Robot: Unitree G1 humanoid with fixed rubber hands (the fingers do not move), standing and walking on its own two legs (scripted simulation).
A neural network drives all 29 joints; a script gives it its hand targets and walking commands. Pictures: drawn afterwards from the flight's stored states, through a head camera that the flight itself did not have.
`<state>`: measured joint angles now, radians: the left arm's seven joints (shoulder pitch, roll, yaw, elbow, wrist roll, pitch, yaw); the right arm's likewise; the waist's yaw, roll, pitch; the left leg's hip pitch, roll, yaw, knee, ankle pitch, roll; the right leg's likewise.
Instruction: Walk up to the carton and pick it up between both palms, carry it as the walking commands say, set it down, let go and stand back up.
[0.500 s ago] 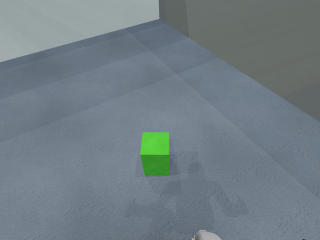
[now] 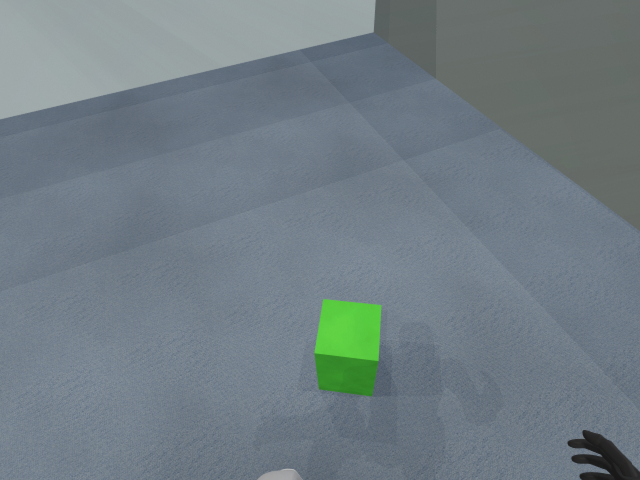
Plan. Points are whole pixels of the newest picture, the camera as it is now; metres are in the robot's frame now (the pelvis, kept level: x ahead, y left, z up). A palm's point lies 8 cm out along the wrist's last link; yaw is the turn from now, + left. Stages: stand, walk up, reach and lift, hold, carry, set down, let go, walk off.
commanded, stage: walk up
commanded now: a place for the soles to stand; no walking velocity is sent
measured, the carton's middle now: (348, 349) +0.56 +0.01 -0.62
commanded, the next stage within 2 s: none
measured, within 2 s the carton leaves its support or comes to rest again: neither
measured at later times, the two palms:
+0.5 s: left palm (117, 425) +0.19 +0.32 -0.07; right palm out of the picture +0.17 -0.30 -0.11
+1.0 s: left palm (128, 434) +0.18 +0.30 -0.07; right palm (609, 458) +0.19 -0.32 -0.09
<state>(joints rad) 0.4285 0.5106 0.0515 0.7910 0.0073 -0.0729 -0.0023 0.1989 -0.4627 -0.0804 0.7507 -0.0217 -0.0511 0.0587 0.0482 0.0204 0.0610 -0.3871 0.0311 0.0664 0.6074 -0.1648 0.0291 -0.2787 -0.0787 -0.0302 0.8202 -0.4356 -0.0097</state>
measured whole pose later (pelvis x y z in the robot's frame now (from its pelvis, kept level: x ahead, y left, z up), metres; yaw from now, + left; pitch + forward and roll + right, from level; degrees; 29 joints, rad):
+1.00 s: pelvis +0.08 -0.01 +0.02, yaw -2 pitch -3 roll +1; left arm 0.08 0.39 -0.01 1.10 0.01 -0.03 0.00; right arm 0.03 -0.40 -0.02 1.07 -0.01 0.01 0.02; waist 0.01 0.02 0.06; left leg -0.11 0.02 0.07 0.36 -0.20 -0.01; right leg -0.20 -0.01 -0.01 0.38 -0.13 0.00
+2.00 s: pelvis +0.21 -0.01 +0.00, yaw +0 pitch -3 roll +0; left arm 0.17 0.44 0.04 0.92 0.02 -0.01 -0.01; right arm 0.15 -0.42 -0.05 0.87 -0.01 0.01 0.01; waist 0.00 0.01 0.10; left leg -0.29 0.02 0.02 0.69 -0.35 0.00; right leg -0.37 -0.02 -0.02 0.65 -0.24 0.00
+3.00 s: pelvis +0.19 +0.03 +0.00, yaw -2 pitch -2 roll +1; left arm 0.08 0.48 0.03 0.89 0.03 0.01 0.03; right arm 0.14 -0.46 -0.10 0.88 -0.03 0.06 0.04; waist -0.02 0.01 0.13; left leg -0.21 -0.03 -0.04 0.63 -0.44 0.03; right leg -0.40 -0.07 0.06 0.58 -0.14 0.03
